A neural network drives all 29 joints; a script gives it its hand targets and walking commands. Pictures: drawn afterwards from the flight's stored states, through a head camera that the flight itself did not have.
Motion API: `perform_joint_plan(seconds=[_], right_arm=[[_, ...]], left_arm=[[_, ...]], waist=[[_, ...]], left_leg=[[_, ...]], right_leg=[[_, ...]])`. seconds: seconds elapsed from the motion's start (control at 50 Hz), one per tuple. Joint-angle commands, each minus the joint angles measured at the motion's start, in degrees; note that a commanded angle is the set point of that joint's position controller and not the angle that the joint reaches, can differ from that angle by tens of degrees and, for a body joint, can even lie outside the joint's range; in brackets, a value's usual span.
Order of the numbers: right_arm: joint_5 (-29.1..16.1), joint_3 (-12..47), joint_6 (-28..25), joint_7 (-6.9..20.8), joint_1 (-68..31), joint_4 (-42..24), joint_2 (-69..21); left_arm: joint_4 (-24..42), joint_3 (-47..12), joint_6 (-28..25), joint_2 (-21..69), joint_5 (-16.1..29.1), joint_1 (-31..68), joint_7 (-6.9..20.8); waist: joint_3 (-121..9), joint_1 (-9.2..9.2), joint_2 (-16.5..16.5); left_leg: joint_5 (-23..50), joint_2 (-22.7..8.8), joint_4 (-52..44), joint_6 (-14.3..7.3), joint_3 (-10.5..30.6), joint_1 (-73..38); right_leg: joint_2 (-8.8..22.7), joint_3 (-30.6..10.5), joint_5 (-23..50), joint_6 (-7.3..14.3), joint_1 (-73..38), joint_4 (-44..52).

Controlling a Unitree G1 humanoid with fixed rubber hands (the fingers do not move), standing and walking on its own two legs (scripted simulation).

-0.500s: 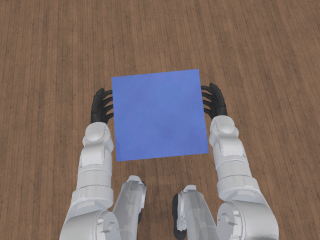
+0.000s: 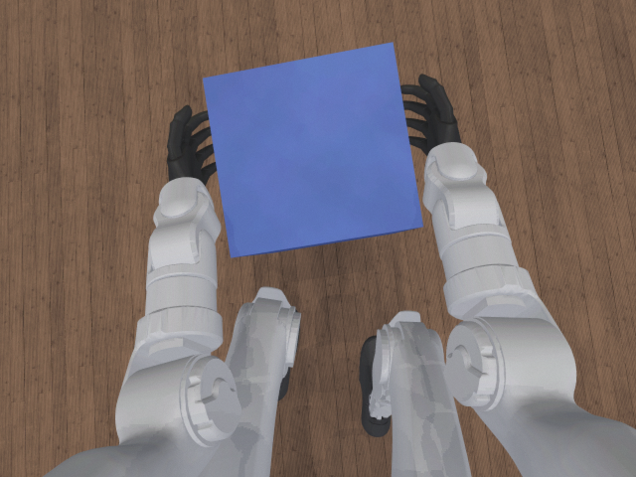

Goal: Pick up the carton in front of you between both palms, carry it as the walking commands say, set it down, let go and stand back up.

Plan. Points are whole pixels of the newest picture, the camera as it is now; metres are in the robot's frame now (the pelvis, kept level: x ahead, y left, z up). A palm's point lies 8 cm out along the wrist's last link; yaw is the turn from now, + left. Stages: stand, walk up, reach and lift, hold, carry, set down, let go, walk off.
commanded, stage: set down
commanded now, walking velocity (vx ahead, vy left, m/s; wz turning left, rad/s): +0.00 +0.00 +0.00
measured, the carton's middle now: (318, 173) +0.48 +0.07 -0.18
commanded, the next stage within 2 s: none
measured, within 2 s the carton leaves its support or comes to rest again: rests again in 1.30 s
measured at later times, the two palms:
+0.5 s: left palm (213, 188) +0.45 +0.23 -0.24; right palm (399, 153) +0.54 -0.06 -0.25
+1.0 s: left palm (214, 188) +0.46 +0.24 -0.27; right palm (391, 160) +0.54 -0.05 -0.30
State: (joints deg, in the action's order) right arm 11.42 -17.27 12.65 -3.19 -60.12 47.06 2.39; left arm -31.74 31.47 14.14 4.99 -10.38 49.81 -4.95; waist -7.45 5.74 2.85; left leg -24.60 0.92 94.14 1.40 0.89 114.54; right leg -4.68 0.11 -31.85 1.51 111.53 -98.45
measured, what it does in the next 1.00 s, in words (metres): lowers itself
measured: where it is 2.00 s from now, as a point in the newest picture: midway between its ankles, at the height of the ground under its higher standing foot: (325, 385)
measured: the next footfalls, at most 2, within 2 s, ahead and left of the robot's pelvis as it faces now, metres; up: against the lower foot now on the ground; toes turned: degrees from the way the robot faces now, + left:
none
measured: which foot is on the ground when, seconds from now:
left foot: down 0.00-1.00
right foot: down 0.00-1.00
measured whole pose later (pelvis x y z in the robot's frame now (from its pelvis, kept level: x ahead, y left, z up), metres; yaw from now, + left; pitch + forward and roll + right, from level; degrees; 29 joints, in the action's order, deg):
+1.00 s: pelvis -0.02 -0.01 -0.14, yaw +2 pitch +41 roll +4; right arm 4.3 -3.0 11.6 -5.6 -83.7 66.0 15.3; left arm -49.5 30.0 11.7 -5.2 -1.4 70.7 -4.0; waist 11.7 11.0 0.2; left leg -27.3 1.6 119.3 3.5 0.3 133.2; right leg -5.2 1.0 -35.6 2.9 131.2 -125.8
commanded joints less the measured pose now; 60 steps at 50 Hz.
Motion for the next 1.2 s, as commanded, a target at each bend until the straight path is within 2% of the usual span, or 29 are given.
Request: perform_joint_plan(seconds=[0.0,0.24,0.44,0.54,0.66,0.76,0.9,1.18], right_arm=[[-4.92,22.84,-1.01,9.54,-31.10,0.42,-50.79],[-6.14,21.64,-0.61,10.44,-39.22,6.50,-45.96],[-10.22,25.87,-1.71,9.97,-45.01,8.09,-41.86],[-11.46,27.71,-3.43,9.30,-48.93,6.21,-38.92],[-11.78,28.81,-4.09,8.66,-49.25,4.11,-39.41],[-12.08,27.96,-4.25,9.03,-49.14,4.89,-39.66],[-11.78,25.73,-4.65,9.59,-49.80,8.38,-36.96],[-7.82,21.25,-4.77,9.48,-47.24,14.15,-29.32]], left_arm=[[-0.29,-30.65,-0.54,44.78,5.53,39.06,10.85],[-2.01,-26.40,-0.62,40.36,6.04,48.37,10.94],[-1.94,-26.98,-2.37,35.39,9.88,54.67,11.24],[-8.37,-25.51,-2.34,39.80,12.91,51.25,12.20],[-8.57,-26.88,-2.27,41.75,16.18,51.75,13.60],[-8.26,-26.45,-2.55,40.51,16.20,53.17,14.06],[-11.69,-21.92,-3.09,37.15,13.63,52.37,13.93],[-17.71,-14.14,-4.06,30.92,10.46,50.06,14.44]], waist=[[-57.38,3.00,2.11],[-54.73,4.98,3.75],[-53.70,7.39,5.59],[-50.86,5.87,7.10],[-51.16,3.62,7.86],[-47.07,4.35,7.16],[-40.15,5.59,7.88],[-30.31,4.25,8.72]], left_leg=[[14.38,7.66,-2.55,2.15,-4.18,-36.87],[13.78,6.66,5.81,2.07,-4.78,-29.67],[16.91,5.32,13.53,2.37,-5.79,-25.95],[20.18,5.36,16.91,2.48,-5.27,-24.36],[21.23,5.41,19.49,2.80,-5.48,-19.63],[19.30,5.37,20.54,2.60,-5.75,-15.72],[15.84,5.10,20.99,1.98,-5.70,-12.67],[12.08,4.63,21.65,1.24,-4.72,-5.85]], right_leg=[[-6.51,-0.97,11.32,-1.64,-22.16,8.81],[-6.00,-0.88,9.16,-1.03,-13.17,0.07],[-5.17,-1.13,11.87,-1.27,-12.20,-7.81],[-4.59,-0.70,13.99,-0.54,-11.68,-10.63],[-4.02,-1.06,18.30,0.15,-15.63,-12.85],[-3.94,-1.76,17.17,0.61,-14.14,-13.76],[-3.69,-2.07,12.72,0.83,-9.51,-13.86],[-2.51,-3.22,10.53,1.24,-4.97,-13.85]])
